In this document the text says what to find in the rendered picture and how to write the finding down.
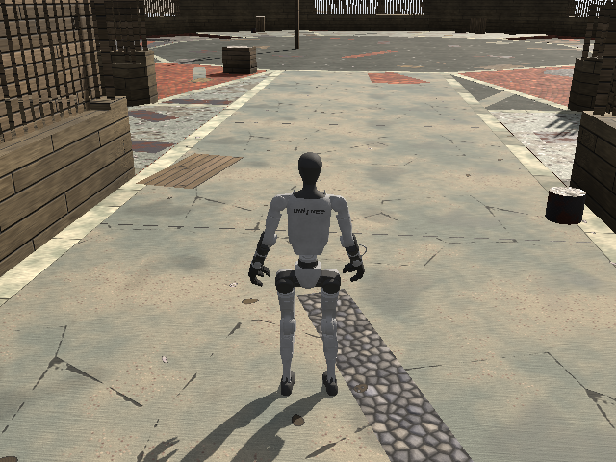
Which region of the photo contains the robot right upper arm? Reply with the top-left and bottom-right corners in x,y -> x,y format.
329,194 -> 355,247

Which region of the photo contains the robot left upper arm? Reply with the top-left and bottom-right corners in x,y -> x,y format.
262,193 -> 290,246

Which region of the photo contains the robot right foot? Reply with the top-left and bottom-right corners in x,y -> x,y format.
322,371 -> 338,396

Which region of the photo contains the right robot hand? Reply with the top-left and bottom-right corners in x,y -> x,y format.
343,262 -> 365,282

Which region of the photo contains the left robot hand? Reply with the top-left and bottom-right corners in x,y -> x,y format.
248,264 -> 270,287

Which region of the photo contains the robot right shin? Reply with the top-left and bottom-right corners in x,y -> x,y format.
322,318 -> 338,383

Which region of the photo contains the robot right forearm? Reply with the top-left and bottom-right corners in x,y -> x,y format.
345,233 -> 363,267

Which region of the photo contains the robot left forearm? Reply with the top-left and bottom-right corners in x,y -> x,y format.
251,231 -> 271,269

